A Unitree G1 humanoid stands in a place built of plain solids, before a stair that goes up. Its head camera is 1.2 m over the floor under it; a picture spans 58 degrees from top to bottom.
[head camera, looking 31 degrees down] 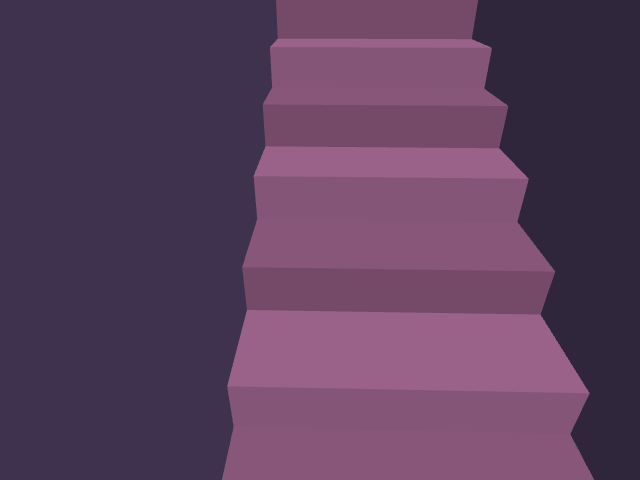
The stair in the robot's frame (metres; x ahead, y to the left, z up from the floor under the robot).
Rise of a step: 0.16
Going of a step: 0.30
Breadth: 0.90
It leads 1 degrees to the right of straight ahead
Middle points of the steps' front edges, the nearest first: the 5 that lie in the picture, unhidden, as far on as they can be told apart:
0.73 -0.22 0.32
1.03 -0.22 0.48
1.32 -0.23 0.64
1.62 -0.24 0.81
1.91 -0.25 0.96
